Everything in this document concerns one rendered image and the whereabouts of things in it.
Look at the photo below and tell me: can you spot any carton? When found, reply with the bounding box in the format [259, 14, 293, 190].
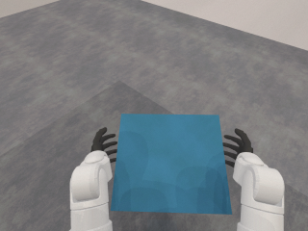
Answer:
[111, 114, 232, 215]

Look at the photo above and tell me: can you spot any robot left hand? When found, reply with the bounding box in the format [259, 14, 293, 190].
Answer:
[90, 127, 117, 163]

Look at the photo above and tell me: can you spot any robot left forearm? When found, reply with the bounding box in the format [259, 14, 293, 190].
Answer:
[69, 150, 113, 231]

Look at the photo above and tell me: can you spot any robot right hand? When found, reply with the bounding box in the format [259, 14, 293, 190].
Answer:
[222, 128, 253, 167]

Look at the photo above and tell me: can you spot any robot right forearm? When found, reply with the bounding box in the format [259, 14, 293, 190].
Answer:
[233, 152, 285, 231]

